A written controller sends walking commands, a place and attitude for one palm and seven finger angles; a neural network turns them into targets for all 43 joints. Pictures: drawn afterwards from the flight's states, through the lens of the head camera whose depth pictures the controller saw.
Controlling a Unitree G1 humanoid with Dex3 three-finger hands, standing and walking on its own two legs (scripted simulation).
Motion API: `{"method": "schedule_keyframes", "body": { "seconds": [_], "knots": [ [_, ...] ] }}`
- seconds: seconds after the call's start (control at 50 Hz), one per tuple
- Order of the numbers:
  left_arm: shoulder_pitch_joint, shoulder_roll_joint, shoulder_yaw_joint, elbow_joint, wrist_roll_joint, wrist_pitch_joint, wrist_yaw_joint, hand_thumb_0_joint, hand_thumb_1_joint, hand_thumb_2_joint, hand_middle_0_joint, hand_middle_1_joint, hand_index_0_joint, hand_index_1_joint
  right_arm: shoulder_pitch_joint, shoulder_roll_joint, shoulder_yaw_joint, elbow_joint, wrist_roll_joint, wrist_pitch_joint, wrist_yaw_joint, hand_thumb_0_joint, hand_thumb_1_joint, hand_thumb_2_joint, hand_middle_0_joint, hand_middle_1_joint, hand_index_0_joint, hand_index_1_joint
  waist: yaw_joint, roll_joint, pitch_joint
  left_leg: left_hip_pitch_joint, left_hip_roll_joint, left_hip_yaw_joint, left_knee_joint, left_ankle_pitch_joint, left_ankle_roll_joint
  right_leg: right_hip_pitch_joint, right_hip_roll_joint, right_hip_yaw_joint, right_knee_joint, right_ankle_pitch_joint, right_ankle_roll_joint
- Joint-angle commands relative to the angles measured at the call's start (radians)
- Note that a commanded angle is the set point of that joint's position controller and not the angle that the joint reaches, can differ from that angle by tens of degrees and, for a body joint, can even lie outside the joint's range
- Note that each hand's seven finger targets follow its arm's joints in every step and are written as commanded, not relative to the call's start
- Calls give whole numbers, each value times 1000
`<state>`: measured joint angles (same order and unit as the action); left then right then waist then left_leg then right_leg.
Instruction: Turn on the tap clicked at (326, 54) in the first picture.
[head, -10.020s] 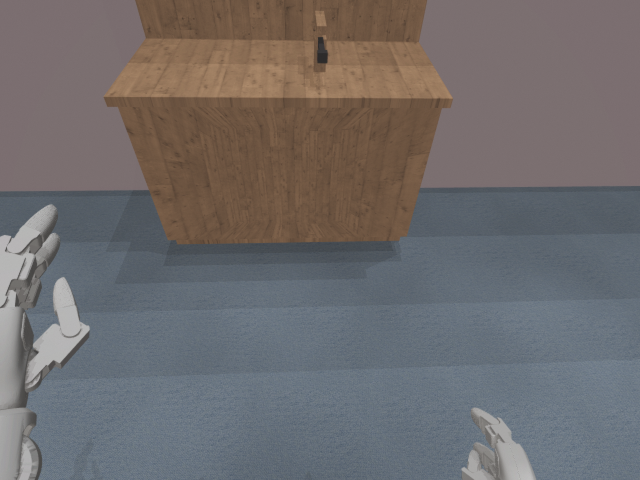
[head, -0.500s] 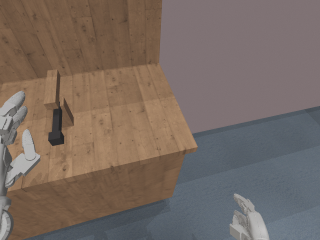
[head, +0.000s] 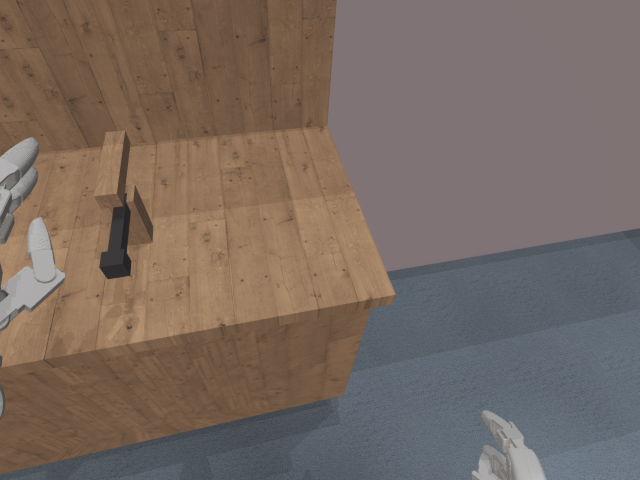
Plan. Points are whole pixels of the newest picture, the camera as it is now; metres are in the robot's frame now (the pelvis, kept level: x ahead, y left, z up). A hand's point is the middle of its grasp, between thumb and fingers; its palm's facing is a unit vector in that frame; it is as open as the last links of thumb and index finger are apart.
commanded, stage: come to a stop and stand still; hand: left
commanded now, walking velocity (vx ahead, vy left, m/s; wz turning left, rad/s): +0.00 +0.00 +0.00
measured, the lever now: (116, 264) +0.34 +0.32 +0.04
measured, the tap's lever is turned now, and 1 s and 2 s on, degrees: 0 0 0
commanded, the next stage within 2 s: look again from close up in 0.80 s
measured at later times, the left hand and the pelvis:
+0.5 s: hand (0, 282) +0.23 +0.33 +0.16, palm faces +0.40 -0.86 -0.32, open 7.4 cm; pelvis +0.00 +0.08 +0.00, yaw -1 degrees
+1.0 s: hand out of the picture +0.22 +0.33 +0.16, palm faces +0.39 -0.85 -0.36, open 7.4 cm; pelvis +0.00 +0.08 +0.00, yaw +0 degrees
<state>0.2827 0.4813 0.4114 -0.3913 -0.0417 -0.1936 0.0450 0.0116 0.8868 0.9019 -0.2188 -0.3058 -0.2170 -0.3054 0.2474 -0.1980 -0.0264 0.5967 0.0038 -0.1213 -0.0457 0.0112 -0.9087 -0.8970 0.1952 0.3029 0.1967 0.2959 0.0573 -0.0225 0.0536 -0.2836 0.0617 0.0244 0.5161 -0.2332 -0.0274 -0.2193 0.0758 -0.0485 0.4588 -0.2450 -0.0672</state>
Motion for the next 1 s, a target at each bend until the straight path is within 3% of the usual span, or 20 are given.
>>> {"method": "schedule_keyframes", "body": {
  "seconds": [0.0,0.02,0.06,0.1,0.12,0.14,0.16,0.2,0.26,0.3,0.4,0.56,0.6,0.64,0.7,0.8,0.86,0.88,0.96,0.98],
  "knots": [
    [-13,55,47,-109,-22,-69,9,0,900,900,-200,-300,-200,-300,-59,-142,-51,-174,21,-66,23,0,-900,-900,200,300,200,300,-13,141,-235,135,23,11,-12,258,69,67,-170,180,0,419,104],
    [32,20,4,-162,-24,-68,11,0,900,900,-200,-300,-200,-300,-78,-136,-42,-188,25,-64,37,0,-900,-900,200,300,200,300,-7,89,-225,103,23,1,-13,236,72,75,-163,170,-7,367,118],
    [132,15,8,-199,-29,-61,30,0,900,900,-200,-300,-200,-300,-115,-118,-26,-191,33,-62,50,0,-900,-900,200,300,200,300,-4,-8,-218,101,18,-11,-33,176,68,72,-155,147,-53,272,105],
    [134,72,67,-230,-26,-60,44,0,900,900,-200,-300,-200,-300,-121,-124,-24,-200,21,-57,37,0,-900,-900,200,300,200,300,-10,-113,-178,81,-5,-17,-36,71,59,21,-159,165,-120,139,87],
    [127,94,95,-231,-26,-62,48,0,900,900,-200,-300,-200,-300,-125,-121,-20,-198,16,-56,27,0,-900,-900,200,300,200,300,-16,-126,-162,86,-16,-19,-38,30,55,-14,-167,176,-151,53,67],
    [110,100,106,-248,-27,-66,49,0,900,900,-200,-300,-200,-300,-130,-119,-17,-200,12,-56,19,0,-900,-900,200,300,200,300,-24,-98,-143,107,-19,-27,-50,4,54,-60,-169,188,-173,-26,45],
    [87,153,155,-278,-26,-70,59,0,900,900,-200,-300,-200,-300,-145,-122,-12,-191,9,-52,8,0,-900,-900,200,300,200,300,-26,-38,-135,129,-10,-33,-79,-7,54,-81,-162,179,-174,-61,37],
    [48,109,125,-280,-23,-81,61,0,900,900,-200,-300,-200,-300,-142,-117,-8,-196,4,-54,-4,0,-900,-900,200,300,200,300,-34,64,-121,109,11,-61,-133,-43,65,-59,-135,156,-147,-67,39],
    [-26,98,102,-302,-10,-88,64,0,900,900,-200,-300,-200,-300,-145,-116,-2,-189,6,-68,-9,0,-900,-900,200,300,200,300,-32,129,-123,88,43,-88,-189,-70,73,1,-109,110,-100,6,47],
    [-45,58,59,-292,1,-89,63,0,900,900,-200,-300,-200,-300,-128,-119,-3,-185,3,-80,-5,0,-900,-900,200,300,200,300,-32,148,-130,73,58,-102,-210,-77,77,40,-103,86,-73,38,49],
    [0,14,9,-275,17,-80,65,0,900,900,-200,-300,-200,-300,-112,-123,-7,-174,1,-88,14,0,-900,-900,200,300,200,300,-33,107,-156,98,64,-107,-192,59,66,70,-105,65,-64,122,51],
    [42,71,74,-318,12,-80,70,0,900,900,-200,-300,-200,-300,-116,-119,-7,-178,3,-58,19,0,-900,-900,200,300,200,300,-37,122,-195,172,61,-95,-142,369,7,66,-102,29,-51,176,49],
    [45,52,55,-320,5,-79,66,0,900,900,-200,-300,-200,-300,-109,-121,-10,-185,1,-52,20,0,-900,-900,200,300,200,300,-40,152,-190,178,67,-96,-145,402,0,61,-103,26,-43,149,48],
    [59,60,65,-316,3,-79,68,0,900,900,-200,-300,-200,-300,-108,-120,-10,-187,0,-47,21,0,-900,-900,200,300,200,300,-38,138,-197,181,75,-102,-144,392,0,64,-106,25,-49,124,49],
    [48,48,48,-327,3,-78,69,0,900,900,-200,-300,-200,-300,-107,-127,-14,-185,2,-45,23,0,-900,-900,200,300,200,300,-42,165,-183,191,80,-106,-161,385,-15,44,-102,23,-39,86,46],
    [38,36,33,-299,3,-74,75,0,900,900,-200,-300,-200,-300,-115,-131,-15,-182,6,-40,17,0,-900,-900,200,300,200,300,-42,130,-161,138,70,-106,-184,208,-10,72,-112,38,-72,107,45],
    [49,47,48,-262,5,-69,81,0,900,900,-200,-300,-200,-300,-129,-130,-13,-179,11,-34,10,0,-900,-900,200,300,200,300,-39,95,-143,91,51,-101,-198,86,2,91,-118,50,-98,119,47],
    [43,20,24,-252,4,-72,78,0,900,900,-200,-300,-200,-300,-123,-135,-12,-175,5,-31,10,0,-900,-900,200,300,200,300,-41,82,-139,78,44,-101,-205,62,6,95,-113,48,-98,122,47],
    [27,51,44,-279,10,-77,82,0,900,900,-200,-300,-200,-300,-137,-131,-15,-179,12,-36,4,0,-900,-900,200,300,200,300,-41,108,-137,63,36,-106,-213,6,19,101,-117,56,-101,111,48],
    [37,35,32,-266,8,-80,79,0,900,900,-200,-300,-200,-300,-134,-133,-13,-177,7,-35,3,0,-900,-900,200,300,200,300,-40,91,-141,59,34,-102,-210,-2,30,105,-115,58,-106,116,49]
  ]
}}
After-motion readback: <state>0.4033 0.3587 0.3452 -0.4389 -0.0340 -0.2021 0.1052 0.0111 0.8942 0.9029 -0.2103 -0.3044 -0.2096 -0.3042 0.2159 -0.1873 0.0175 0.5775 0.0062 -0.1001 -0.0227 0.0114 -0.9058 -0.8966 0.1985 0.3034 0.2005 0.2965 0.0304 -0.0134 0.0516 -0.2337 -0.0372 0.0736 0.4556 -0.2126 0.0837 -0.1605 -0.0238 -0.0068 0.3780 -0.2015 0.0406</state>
